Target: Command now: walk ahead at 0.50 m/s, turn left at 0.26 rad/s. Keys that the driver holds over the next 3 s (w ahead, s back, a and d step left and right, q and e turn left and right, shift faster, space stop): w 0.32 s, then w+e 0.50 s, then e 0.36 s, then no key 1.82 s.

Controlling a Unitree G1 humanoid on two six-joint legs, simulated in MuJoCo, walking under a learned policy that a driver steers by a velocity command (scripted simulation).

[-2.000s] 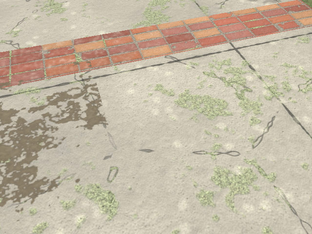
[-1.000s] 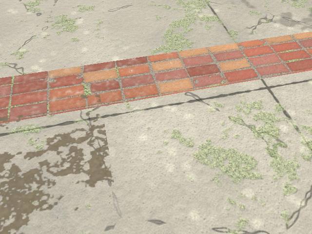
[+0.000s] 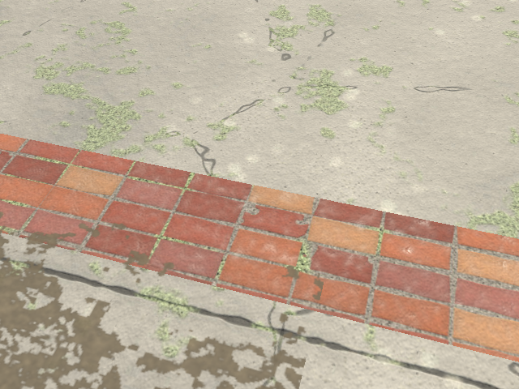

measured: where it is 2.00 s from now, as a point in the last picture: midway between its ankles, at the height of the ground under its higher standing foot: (300, 320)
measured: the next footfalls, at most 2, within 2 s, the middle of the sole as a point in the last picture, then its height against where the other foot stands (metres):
left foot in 0.28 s outside the picture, level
right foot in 0.84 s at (323, 350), level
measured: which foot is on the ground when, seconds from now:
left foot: up 0.00-0.26, down 0.28-0.84, up 0.86-1.00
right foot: down 0.00-0.30, up 0.32-0.82, down 0.84-1.00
